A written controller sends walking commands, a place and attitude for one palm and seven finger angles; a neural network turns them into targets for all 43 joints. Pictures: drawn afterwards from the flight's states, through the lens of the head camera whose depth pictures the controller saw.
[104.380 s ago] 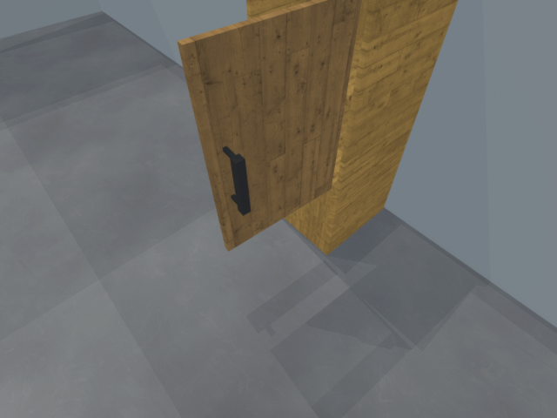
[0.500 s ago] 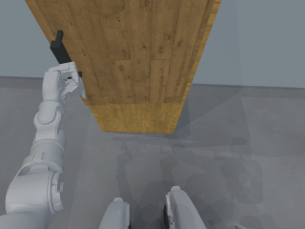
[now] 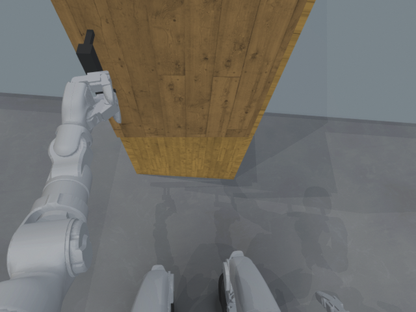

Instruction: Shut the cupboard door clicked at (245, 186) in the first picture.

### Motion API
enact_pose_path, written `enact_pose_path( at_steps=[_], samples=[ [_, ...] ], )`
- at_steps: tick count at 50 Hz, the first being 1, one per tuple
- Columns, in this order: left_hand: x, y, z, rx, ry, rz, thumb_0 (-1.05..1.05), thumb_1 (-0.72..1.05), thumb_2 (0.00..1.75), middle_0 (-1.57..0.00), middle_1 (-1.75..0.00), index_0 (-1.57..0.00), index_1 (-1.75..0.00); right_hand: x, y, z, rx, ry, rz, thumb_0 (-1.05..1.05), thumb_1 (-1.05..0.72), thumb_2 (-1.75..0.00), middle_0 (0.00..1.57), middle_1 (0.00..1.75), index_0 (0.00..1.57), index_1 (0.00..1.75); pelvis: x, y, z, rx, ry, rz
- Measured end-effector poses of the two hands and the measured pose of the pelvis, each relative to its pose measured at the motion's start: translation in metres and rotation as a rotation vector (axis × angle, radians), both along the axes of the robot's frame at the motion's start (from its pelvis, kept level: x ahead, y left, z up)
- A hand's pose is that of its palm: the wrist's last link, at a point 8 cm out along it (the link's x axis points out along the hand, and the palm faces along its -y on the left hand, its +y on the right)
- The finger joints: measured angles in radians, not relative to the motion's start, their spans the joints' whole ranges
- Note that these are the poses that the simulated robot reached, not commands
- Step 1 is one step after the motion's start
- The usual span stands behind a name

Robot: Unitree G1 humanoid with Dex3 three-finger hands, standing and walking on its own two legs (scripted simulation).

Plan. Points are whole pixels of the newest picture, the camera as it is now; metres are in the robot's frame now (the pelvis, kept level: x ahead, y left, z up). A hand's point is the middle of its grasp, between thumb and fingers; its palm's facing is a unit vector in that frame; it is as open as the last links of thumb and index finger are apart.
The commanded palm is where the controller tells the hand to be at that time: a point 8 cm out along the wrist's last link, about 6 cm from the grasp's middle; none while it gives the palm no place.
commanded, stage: push the door shut along its arc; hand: left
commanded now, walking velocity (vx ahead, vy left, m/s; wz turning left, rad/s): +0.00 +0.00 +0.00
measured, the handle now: (101, 76) +0.57 +0.18 +0.05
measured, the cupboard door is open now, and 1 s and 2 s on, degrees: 5 0 0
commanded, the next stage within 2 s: pull the fist back off the door in 0.52 s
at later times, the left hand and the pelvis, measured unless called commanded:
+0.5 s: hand (113, 91) +0.52 +0.15 +0.06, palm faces -0.18 -0.98 -0.04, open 3.3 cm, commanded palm +0.55 +0.16 +0.06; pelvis -0.01 +0.00 -0.02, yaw +1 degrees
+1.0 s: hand (117, 90) +0.52 +0.14 +0.06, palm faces +0.01 -1.00 -0.06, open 3.3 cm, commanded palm +0.51 +0.17 +0.06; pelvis -0.05 +0.00 -0.03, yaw +0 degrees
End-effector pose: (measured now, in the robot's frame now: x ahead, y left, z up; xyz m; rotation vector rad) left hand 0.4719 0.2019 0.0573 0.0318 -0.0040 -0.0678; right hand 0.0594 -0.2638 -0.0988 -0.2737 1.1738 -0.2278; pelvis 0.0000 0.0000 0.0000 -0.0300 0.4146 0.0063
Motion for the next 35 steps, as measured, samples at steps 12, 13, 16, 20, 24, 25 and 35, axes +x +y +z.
enact_pose_path(
  at_steps=[12, 13, 16, 20, 24, 25, 35],
  samples=[
    [0.027, 0.003, 0.002, 0.013, 0.033, -0.044, 0.01, 0.9, 0.9, -1.31, -1.5, -1.33, -1.5, -0.031, 0.004, -0.011, 0.013, 0.123, -0.027, 0.01, -0.91, -0.9, 0.2, 0.3, 0.21, 0.3, 0.0, 0.0, -0.006, -0.01, 0.033, 0.01],
    [0.03, 0.003, 0.002, 0.013, 0.036, -0.049, 0.01, 0.9, 0.9, -1.31, -1.5, -1.34, -1.5, -0.034, 0.003, -0.011, 0.012, 0.132, -0.03, 0.01, -0.91, -0.9, 0.2, 0.3, 0.21, 0.3, -0.001, -0.001, -0.007, -0.012, 0.036, 0.011],
    [0.034, 0.003, 0.002, 0.016, 0.038, -0.069, 0.01, 0.9, 0.9, -1.32, -1.5, -1.35, -1.5, -0.044, 0.002, -0.01, 0.006, 0.156, -0.039, 0.01, -0.91, -0.9, 0.2, 0.3, 0.21, 0.3, -0.002, -0.001, -0.008, -0.016, 0.043, 0.013],
    [0.035, 0.005, 0.003, 0.016, 0.038, -0.095, 0.01, 0.9, 0.9, -1.35, -1.5, -1.39, -1.5, -0.055, 0.0, -0.01, -0.008, 0.18, -0.038, 0.01, -0.91, -0.9, 0.2, 0.3, 0.21, 0.3, -0.006, -0.003, -0.011, -0.022, 0.048, 0.018],
    [0.037, 0.006, 0.003, 0.017, 0.041, -0.112, 0.01, 0.9, 0.9, -1.38, -1.5, -1.43, -1.5, -0.062, -0.004, -0.009, -0.03, 0.184, -0.034, 0.01, -0.9, -0.9, 0.2, 0.3, 0.21, 0.3, -0.012, -0.003, -0.015, -0.03, 0.054, 0.025],
    [0.037, 0.007, 0.003, 0.017, 0.041, -0.115, 0.01, 0.9, 0.9, -1.39, -1.5, -1.43, -1.5, -0.064, -0.005, -0.009, -0.037, 0.182, -0.033, 0.01, -0.9, -0.9, 0.2, 0.3, 0.21, 0.3, -0.014, -0.003, -0.017, -0.032, 0.056, 0.027],
    [0.036, 0.004, 0.001, -0.005, 0.031, -0.058, 0.01, 0.9, 0.9, -1.43, -1.5, -1.47, -1.5, -0.078, -0.004, -0.013, -0.078, 0.145, -0.013, 0.01, -0.91, -0.9, 0.2, 0.3, 0.21, 0.3, -0.033, 0.0, -0.029, -0.048, 0.074, 0.033]
  ],
)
